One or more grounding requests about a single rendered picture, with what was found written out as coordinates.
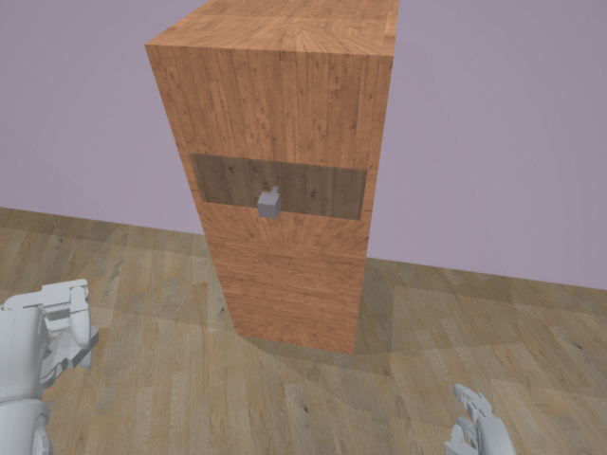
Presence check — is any robot right hand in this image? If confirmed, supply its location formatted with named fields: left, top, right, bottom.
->
left=445, top=384, right=517, bottom=455

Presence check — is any cabinet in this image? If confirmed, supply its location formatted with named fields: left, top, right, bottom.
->
left=145, top=0, right=399, bottom=355

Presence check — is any drawer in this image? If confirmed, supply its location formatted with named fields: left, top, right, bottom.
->
left=190, top=153, right=367, bottom=221

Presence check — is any robot left hand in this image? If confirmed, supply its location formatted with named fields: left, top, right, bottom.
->
left=0, top=279, right=99, bottom=403

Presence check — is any handle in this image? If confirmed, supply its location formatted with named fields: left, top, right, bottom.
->
left=257, top=186, right=281, bottom=219

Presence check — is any robot left forearm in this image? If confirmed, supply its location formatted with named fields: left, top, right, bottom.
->
left=0, top=399, right=53, bottom=455

